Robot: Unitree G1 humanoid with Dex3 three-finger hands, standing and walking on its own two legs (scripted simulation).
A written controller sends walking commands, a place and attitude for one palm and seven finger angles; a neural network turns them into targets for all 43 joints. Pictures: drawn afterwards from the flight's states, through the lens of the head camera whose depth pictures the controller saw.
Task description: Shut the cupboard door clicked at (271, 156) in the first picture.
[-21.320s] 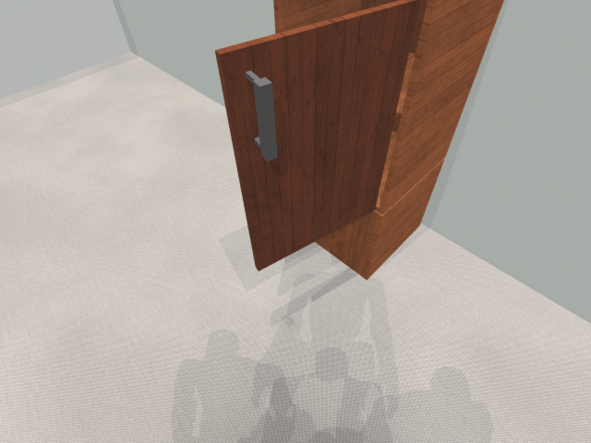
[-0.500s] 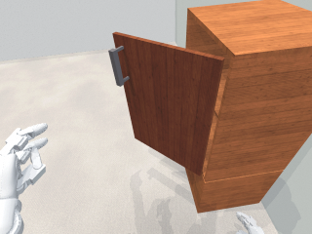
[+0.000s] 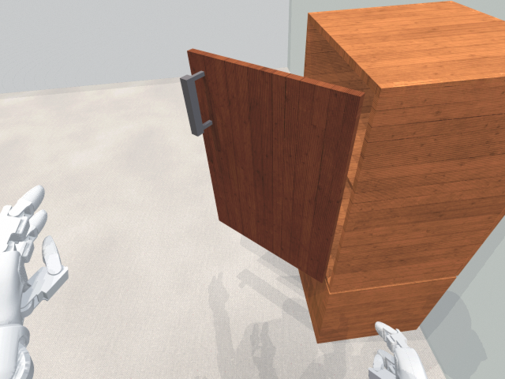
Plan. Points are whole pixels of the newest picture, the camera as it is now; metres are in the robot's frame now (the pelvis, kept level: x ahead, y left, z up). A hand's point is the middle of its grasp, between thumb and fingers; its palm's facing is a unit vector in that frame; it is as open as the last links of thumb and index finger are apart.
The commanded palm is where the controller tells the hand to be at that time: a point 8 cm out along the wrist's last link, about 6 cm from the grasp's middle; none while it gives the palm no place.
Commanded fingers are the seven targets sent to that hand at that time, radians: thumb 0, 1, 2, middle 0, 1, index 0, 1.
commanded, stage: step back with the hand held close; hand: left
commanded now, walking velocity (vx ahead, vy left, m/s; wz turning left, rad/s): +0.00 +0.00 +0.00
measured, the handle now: (198, 103) +0.67 +0.22 +0.13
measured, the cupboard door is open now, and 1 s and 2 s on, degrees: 45 45 45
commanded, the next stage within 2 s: stop stepping back and stand still in 1.56 s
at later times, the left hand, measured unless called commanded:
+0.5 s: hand (46, 277) +0.18 +0.29 +0.15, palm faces +0.37 -0.77 -0.51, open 7.4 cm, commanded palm +0.12 +0.32 +0.17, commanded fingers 0.00 0.90 0.90 -0.20 -0.30 -0.20 -0.30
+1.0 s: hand (14, 320) +0.13 +0.29 +0.15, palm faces +0.45 -0.79 -0.43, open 7.4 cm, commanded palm +0.06 +0.33 +0.17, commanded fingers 0.00 0.90 0.90 -0.20 -0.30 -0.20 -0.30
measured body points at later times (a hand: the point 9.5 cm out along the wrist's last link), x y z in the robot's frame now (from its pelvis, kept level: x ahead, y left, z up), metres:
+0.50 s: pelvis -0.03 +0.03 -0.01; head -0.01 +0.02 +0.44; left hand +0.16 +0.32 +0.18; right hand +0.15 -0.23 -0.09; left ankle -0.01 +0.08 -0.75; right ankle +0.01 -0.10 -0.74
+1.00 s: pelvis -0.07 +0.03 -0.03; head -0.06 +0.05 +0.42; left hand +0.10 +0.33 +0.17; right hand +0.09 -0.22 -0.11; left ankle -0.01 +0.09 -0.74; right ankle +0.00 -0.10 -0.75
